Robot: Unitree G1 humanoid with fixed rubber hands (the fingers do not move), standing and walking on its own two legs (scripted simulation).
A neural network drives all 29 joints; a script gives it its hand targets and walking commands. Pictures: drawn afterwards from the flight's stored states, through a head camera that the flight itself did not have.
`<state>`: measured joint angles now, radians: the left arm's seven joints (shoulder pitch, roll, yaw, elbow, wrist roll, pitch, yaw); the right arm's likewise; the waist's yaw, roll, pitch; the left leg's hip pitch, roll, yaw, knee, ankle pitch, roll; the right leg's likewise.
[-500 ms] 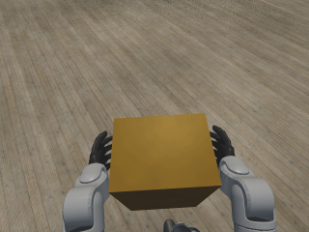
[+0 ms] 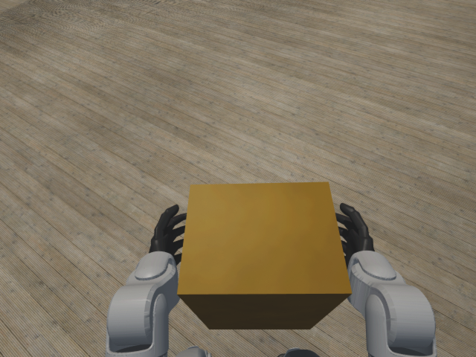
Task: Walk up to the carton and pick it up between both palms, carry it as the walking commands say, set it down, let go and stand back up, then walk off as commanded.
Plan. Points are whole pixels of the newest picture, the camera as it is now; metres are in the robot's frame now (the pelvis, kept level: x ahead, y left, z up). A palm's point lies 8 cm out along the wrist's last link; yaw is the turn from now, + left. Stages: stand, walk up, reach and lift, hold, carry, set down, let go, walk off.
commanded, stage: carry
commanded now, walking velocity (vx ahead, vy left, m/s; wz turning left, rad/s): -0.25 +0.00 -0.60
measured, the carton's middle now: (259, 267) +0.26 -0.03 +0.01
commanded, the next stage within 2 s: none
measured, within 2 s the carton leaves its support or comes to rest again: neither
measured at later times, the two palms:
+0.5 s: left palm out of the picture +0.12 +0.05 +0.08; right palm out of the picture +0.03 -0.22 +0.07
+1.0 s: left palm out of the picture -0.05 +0.05 +0.08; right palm out of the picture -0.19 -0.19 +0.10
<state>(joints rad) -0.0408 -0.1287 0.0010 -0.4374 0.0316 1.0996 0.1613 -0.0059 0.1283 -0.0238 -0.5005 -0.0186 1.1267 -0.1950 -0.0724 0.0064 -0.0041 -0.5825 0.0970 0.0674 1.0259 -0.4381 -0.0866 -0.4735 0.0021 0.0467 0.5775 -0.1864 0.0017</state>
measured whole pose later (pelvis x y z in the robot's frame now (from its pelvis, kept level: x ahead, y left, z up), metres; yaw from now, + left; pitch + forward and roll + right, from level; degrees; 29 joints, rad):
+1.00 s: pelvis -0.33 +0.04 +0.01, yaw -33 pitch +3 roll -2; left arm -0.02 -0.13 0.01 -0.48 0.04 1.18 0.17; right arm 0.04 0.13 0.01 -0.48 -0.02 1.13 -0.18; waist 0.05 -0.04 -0.06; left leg -0.34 0.07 0.08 0.54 -0.26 0.01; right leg -0.56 0.02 -0.02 0.98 -0.38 0.02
